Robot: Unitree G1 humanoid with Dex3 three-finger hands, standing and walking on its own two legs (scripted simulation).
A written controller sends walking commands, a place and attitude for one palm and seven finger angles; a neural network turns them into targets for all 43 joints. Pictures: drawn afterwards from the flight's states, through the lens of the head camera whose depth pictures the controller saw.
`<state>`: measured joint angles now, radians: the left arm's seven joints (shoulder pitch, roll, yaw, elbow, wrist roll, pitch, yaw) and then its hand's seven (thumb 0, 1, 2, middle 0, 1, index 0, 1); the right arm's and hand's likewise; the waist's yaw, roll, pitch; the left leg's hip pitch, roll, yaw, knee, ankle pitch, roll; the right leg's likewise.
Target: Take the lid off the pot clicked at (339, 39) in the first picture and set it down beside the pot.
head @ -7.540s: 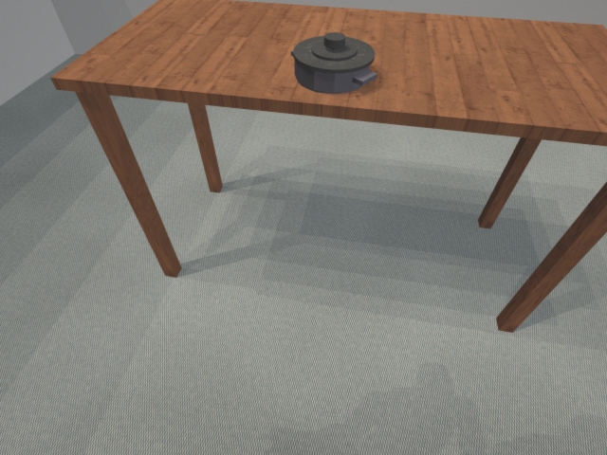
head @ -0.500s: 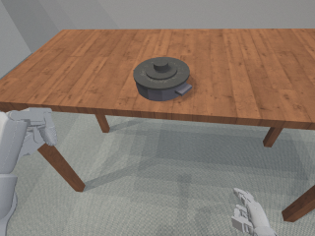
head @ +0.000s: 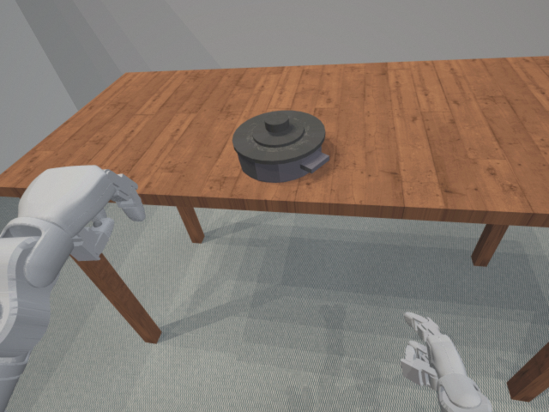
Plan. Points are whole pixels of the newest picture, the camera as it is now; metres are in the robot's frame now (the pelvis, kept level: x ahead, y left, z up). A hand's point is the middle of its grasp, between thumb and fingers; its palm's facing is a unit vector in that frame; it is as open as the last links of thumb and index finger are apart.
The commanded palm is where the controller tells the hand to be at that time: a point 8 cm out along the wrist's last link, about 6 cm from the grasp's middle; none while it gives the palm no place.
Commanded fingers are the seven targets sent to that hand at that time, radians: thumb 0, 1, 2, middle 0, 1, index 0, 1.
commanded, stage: reach forward and open the fingers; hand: left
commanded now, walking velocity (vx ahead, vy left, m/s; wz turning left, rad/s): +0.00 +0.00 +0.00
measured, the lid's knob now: (276, 122) +0.58 +0.09 +0.16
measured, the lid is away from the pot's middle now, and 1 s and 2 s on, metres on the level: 0.00 0.00 0.00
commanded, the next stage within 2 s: move the open hand above the knob in 0.40 s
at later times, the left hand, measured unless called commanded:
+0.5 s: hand (110, 198) +0.30 +0.26 +0.21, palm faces -0.08 -0.03 -1.00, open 9.8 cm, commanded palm +0.27 +0.25 +0.29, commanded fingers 0.00 -0.37 1.68 -0.88 -0.08 -0.88 -0.08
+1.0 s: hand (179, 145) +0.40 +0.19 +0.23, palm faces -0.07 +0.00 -1.00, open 9.9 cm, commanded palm +0.36 +0.19 +0.29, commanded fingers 0.00 -0.37 1.68 -0.88 -0.08 -0.88 -0.08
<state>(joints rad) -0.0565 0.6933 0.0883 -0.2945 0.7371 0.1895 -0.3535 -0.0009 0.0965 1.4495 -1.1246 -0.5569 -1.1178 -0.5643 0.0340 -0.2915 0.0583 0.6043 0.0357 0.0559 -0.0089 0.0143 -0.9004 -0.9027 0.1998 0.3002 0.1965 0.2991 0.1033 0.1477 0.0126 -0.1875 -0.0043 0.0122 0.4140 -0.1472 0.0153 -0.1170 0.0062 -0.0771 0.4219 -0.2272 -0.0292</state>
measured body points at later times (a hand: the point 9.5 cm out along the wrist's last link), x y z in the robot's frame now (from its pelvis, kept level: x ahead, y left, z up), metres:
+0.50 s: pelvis -0.02 +0.02 +0.00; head -0.03 -0.04 +0.45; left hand +0.30 +0.26 +0.27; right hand +0.20 -0.21 -0.09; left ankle +0.05 +0.11 -0.74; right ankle +0.01 -0.10 -0.74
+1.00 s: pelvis +0.00 +0.03 +0.00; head +0.00 -0.02 +0.45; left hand +0.40 +0.19 +0.28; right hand +0.20 -0.19 -0.11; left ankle +0.05 +0.11 -0.74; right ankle +0.01 -0.10 -0.74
